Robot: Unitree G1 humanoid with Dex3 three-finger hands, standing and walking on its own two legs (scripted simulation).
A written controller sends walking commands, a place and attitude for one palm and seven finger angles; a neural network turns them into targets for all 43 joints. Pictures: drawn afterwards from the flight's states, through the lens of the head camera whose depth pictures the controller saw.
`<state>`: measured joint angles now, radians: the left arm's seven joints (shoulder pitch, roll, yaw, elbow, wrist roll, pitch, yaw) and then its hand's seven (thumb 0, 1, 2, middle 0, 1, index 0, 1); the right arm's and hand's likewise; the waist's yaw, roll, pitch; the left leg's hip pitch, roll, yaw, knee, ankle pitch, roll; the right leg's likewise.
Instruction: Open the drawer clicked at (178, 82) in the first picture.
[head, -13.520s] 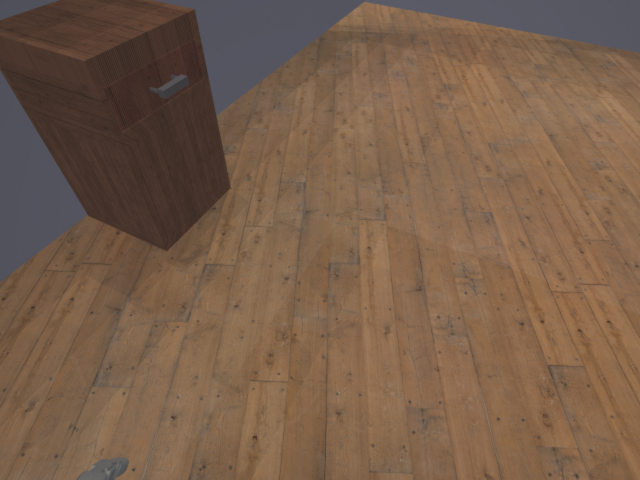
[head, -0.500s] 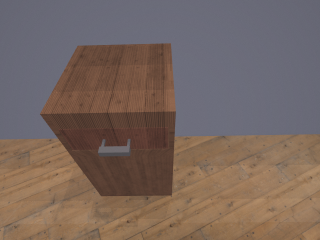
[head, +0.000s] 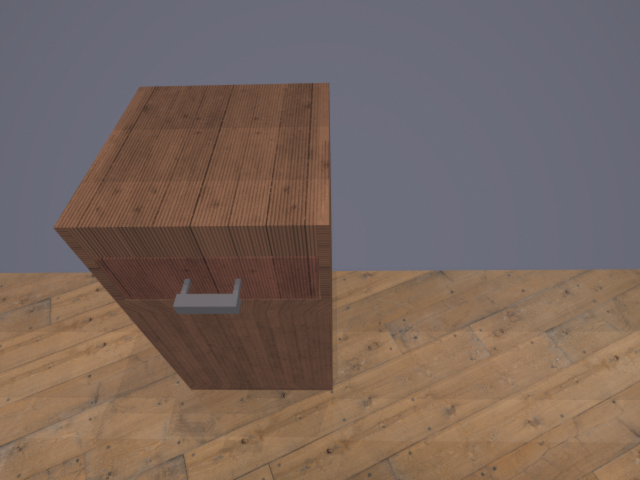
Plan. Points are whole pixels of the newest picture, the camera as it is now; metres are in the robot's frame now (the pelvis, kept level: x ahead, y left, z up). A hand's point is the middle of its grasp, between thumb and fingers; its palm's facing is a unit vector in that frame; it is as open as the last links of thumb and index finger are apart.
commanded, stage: shuffle to correct the standing spot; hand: left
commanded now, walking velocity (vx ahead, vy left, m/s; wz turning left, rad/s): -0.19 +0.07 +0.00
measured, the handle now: (210, 293) +0.44 +0.25 -0.15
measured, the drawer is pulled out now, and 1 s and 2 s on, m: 0.00 0.00 0.00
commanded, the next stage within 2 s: come to a stop and stand still in 0.16 s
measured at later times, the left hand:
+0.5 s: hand out of the picture -0.04 +0.23 -0.17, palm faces +0.07 -0.97 -0.25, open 7.3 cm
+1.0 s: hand out of the picture -0.03 +0.17 -0.17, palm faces +0.00 -0.97 -0.26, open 7.2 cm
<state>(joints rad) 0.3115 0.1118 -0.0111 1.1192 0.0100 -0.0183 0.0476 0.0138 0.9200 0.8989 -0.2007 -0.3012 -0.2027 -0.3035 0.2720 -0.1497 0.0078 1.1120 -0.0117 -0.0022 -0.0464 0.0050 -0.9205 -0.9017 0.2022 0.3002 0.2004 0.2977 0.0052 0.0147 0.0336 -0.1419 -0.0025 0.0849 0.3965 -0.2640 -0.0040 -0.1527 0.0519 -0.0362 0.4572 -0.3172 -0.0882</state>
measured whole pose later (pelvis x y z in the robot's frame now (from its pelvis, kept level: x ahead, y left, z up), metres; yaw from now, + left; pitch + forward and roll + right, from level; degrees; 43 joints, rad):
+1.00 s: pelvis -0.06 -0.01 -0.01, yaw +0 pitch +1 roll +0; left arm 0.26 0.13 0.02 1.05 0.02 -0.03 0.04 0.02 0.95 0.90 -0.20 -0.30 -0.20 -0.30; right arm 0.32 -0.17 -0.03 1.03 -0.01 0.02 -0.02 0.00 -0.91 -0.90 0.20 0.30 0.20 0.30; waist -0.04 0.07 0.07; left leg -0.30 0.02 0.03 0.71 -0.42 -0.01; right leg -0.29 0.03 -0.07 0.57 -0.29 -0.07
